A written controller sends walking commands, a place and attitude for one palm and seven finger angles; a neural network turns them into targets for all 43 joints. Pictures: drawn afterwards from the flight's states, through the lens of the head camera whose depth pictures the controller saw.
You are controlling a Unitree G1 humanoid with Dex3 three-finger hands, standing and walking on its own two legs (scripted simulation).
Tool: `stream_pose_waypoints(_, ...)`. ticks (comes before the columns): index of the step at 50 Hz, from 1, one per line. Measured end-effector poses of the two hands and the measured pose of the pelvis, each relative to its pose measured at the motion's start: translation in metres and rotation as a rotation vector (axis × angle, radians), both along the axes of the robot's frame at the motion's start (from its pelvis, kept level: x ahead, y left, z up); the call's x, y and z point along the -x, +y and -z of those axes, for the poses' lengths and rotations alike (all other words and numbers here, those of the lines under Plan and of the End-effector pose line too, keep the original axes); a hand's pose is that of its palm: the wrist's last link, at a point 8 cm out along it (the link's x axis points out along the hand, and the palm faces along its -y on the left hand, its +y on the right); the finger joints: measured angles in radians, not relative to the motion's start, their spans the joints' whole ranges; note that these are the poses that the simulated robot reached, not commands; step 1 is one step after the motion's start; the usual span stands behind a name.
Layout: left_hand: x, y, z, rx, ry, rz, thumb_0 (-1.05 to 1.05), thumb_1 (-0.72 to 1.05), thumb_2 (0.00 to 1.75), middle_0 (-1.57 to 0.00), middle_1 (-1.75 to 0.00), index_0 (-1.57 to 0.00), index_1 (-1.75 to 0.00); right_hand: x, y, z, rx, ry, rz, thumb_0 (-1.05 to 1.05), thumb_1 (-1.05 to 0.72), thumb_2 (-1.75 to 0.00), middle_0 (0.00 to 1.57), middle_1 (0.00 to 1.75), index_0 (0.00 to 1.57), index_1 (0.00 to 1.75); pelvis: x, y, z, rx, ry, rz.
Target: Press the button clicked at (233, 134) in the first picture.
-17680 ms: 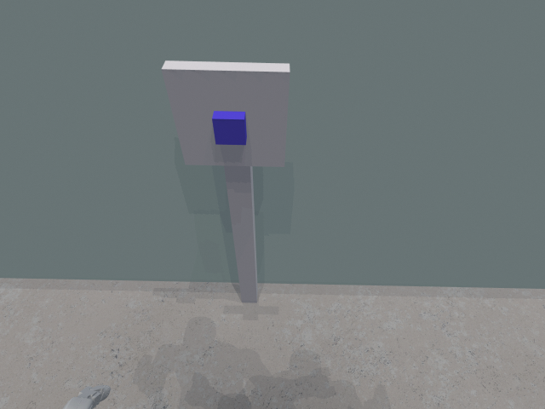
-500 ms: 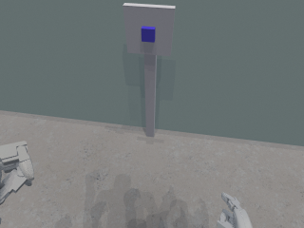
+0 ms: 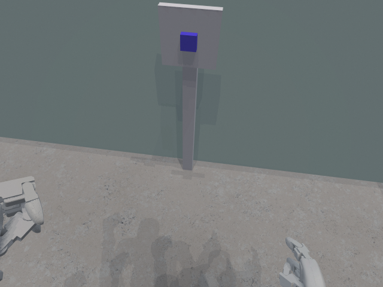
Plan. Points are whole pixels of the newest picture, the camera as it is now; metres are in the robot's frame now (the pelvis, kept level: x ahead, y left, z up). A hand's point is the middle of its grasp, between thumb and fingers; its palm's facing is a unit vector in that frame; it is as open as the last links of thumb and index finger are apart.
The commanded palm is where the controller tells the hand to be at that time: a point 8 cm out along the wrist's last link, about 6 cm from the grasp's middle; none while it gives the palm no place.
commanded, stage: stop stepping back and stand still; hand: left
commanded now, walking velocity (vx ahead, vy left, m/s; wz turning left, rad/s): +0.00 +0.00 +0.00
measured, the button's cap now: (188, 41) +0.87 +0.07 +0.09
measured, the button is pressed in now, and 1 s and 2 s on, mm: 0 0 0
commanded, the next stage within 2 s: let the arm hang, fingers relaxed in 0.28 s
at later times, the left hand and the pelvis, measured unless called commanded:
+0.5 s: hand (64, 254) +0.18 +0.26 -0.01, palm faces +0.13 -0.87 -0.48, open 3.0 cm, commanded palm none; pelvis -0.02 +0.01 -0.01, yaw +1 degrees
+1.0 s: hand out of the picture -0.04 +0.22 -0.17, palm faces +0.04 -0.95 -0.30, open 5.9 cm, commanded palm none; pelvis -0.02 -0.01 +0.00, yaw +2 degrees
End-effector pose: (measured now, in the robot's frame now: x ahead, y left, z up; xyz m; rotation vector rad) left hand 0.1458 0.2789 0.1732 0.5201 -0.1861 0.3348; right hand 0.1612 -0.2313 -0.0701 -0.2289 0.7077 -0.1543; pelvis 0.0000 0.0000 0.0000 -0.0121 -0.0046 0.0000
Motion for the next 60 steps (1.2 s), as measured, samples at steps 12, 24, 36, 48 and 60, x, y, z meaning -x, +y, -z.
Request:
stream_pose_waypoints(12, 0.007, 0.001, 0.003, 0.021, -0.007, -0.011, 0.02, 0.89, 0.90, -1.30, -1.50, -1.30, -1.50, 0.016, 0.006, 0.004, -0.011, 0.018, -0.007, 0.02, -0.91, -0.90, 0.20, 0.30, 0.20, 0.30, 0.009, 0.001, -0.001, 0.007, -0.006, -0.003)
stream_pose_waypoints(24, -0.010, 0.021, 0.115, 0.106, 0.460, -0.034, 0.00, 0.90, 0.90, -1.28, -1.48, -1.28, -1.48, 0.024, -0.005, 0.038, -0.036, 0.129, -0.074, 0.01, -0.91, -0.90, 0.20, 0.30, 0.20, 0.30, 0.019, 0.010, 0.008, 0.008, 0.017, -0.027)
stream_pose_waypoints(36, 0.129, -0.042, 0.320, 0.496, 1.362, -0.195, 0.02, 0.91, 0.90, -0.94, -1.16, -0.95, -1.15, 0.134, -0.033, 0.059, 0.024, 0.540, 0.040, 0.01, -0.91, -0.90, 0.20, 0.30, 0.20, 0.30, 0.026, -0.004, 0.010, -0.003, -0.006, -0.035)
stream_pose_waypoints(48, 0.190, -0.018, 0.307, 0.486, 1.520, -0.352, 0.01, 0.91, 0.90, -0.53, -0.68, -0.53, -0.68, 0.180, -0.019, 0.074, -0.049, 0.704, 0.080, 0.01, -0.91, -0.90, 0.20, 0.30, 0.20, 0.30, 0.021, -0.006, 0.002, 0.002, -0.016, -0.038)
stream_pose_waypoints(60, 0.130, -0.017, 0.301, 0.466, 1.412, -0.304, 0.01, 0.91, 0.90, -0.24, -0.35, -0.24, -0.35, 0.150, -0.015, 0.076, -0.067, 0.642, 0.078, 0.01, -0.91, -0.90, 0.20, 0.30, 0.20, 0.30, 0.010, -0.006, -0.001, -0.008, -0.021, -0.029)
